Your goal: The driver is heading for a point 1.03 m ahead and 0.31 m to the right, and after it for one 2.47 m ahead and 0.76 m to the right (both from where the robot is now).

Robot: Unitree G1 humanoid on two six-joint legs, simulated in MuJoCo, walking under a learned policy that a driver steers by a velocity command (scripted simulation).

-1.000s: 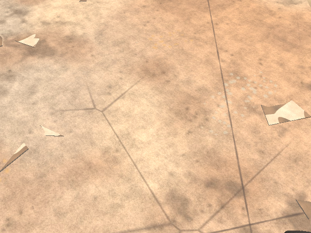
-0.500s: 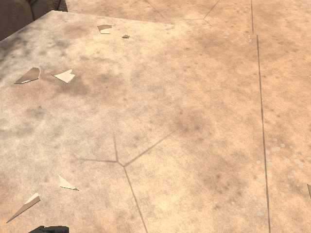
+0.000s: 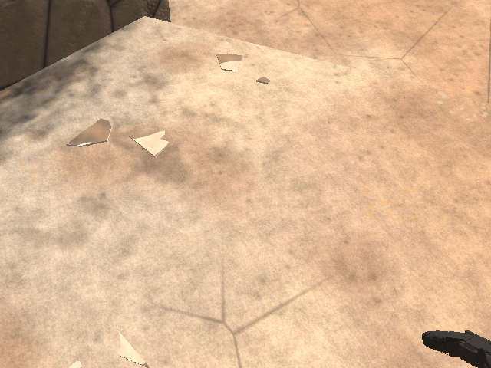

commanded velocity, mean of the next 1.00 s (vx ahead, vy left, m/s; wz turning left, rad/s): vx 0.50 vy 0.00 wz -0.05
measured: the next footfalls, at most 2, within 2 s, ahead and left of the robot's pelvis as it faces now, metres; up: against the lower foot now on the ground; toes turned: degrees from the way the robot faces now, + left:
right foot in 0.46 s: +0.43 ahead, -0.14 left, +0.00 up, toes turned -2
left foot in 0.98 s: +0.73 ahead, +0.10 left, +0.00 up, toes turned -5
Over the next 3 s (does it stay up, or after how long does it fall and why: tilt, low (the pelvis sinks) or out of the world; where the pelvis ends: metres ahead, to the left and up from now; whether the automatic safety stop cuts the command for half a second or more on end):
stays up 1.56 -0.53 -0.04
